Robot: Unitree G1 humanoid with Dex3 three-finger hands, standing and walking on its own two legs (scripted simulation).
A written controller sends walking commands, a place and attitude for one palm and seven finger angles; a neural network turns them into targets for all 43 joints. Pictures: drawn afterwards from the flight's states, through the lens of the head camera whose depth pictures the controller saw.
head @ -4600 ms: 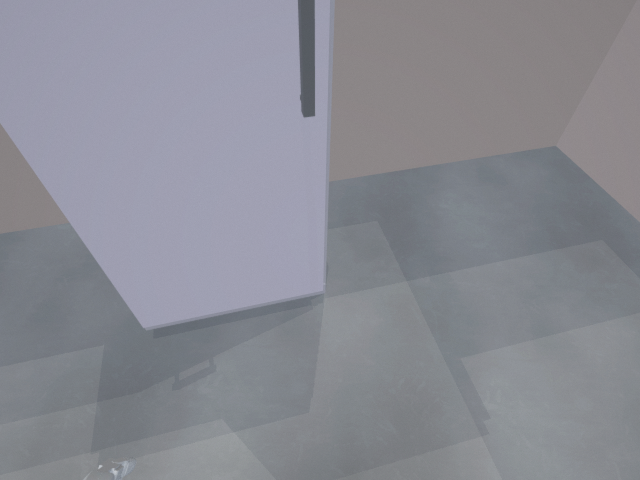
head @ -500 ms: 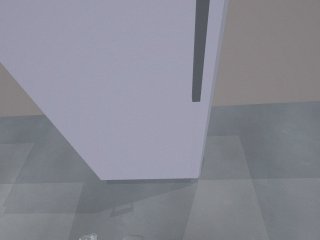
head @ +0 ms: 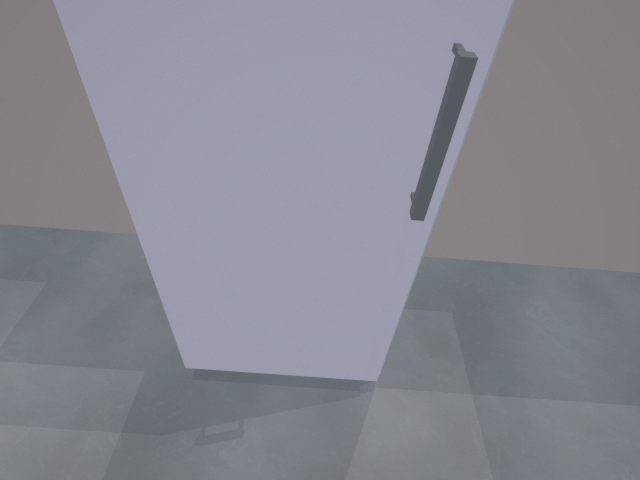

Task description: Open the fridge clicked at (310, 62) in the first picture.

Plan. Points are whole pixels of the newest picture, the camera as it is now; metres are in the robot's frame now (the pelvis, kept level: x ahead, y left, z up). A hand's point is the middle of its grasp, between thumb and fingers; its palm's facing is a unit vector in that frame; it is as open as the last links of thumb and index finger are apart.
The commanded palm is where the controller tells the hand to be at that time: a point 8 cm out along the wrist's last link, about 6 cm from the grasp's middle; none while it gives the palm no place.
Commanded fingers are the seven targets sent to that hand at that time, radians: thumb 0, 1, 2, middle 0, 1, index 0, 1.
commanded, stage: come to a stop and stand still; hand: right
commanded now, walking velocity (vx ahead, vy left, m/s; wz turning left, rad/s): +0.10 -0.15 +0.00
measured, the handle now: (435, 141) +0.57 -0.14 +0.18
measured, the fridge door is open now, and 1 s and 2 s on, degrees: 0 0 0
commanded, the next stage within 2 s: look again from close up in 1.56 s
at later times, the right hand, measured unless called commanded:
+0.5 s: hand out of the picture -0.04 -0.19 -0.20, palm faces +0.12 +0.99 -0.11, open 7.4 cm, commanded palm none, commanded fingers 0.00 -0.90 -0.90 0.20 0.30 0.20 0.30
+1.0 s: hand out of the picture +0.01 -0.25 -0.18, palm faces +0.05 +0.98 -0.20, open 7.4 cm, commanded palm none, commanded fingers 0.00 -0.90 -0.90 0.20 0.30 0.20 0.30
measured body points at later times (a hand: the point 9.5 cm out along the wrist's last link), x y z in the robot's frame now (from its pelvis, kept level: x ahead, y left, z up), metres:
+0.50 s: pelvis +0.02 -0.05 -0.01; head +0.03 -0.07 +0.44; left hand +0.07 +0.18 -0.16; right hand -0.04 -0.24 -0.19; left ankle -0.04 +0.09 -0.75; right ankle +0.00 -0.16 -0.75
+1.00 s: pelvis +0.00 -0.06 -0.01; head +0.01 -0.07 +0.44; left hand -0.01 +0.15 -0.17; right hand +0.01 -0.30 -0.17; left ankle -0.04 +0.09 -0.75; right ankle +0.00 -0.16 -0.75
